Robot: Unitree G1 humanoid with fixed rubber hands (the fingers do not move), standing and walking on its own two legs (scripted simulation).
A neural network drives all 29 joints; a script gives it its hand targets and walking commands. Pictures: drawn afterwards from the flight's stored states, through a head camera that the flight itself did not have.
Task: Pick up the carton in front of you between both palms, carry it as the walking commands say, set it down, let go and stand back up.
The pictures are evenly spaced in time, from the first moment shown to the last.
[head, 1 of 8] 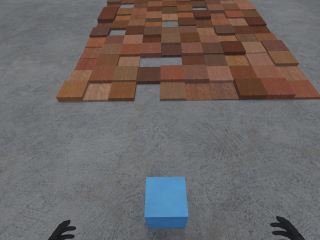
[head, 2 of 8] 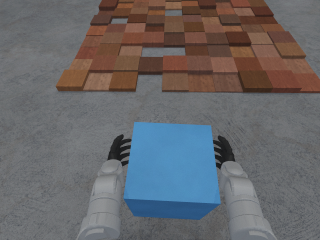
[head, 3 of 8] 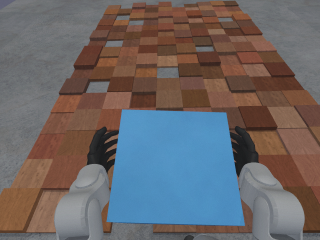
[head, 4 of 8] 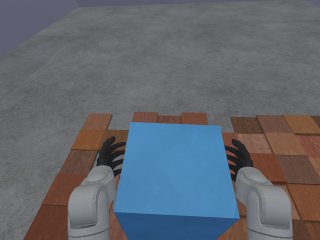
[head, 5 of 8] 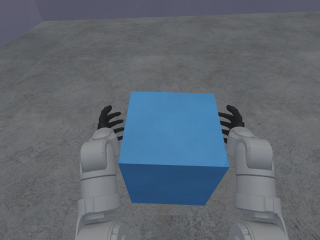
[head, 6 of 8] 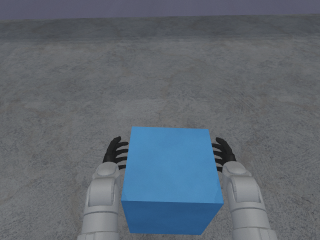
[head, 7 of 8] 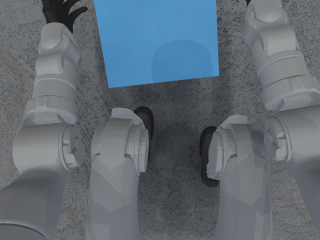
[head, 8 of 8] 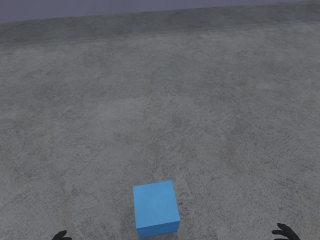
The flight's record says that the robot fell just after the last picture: no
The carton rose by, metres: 0.77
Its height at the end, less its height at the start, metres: +0.00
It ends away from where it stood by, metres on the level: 6.71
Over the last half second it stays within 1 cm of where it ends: yes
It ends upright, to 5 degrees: yes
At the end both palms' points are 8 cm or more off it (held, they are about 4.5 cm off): yes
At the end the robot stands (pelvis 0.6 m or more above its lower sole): yes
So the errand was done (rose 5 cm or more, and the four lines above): yes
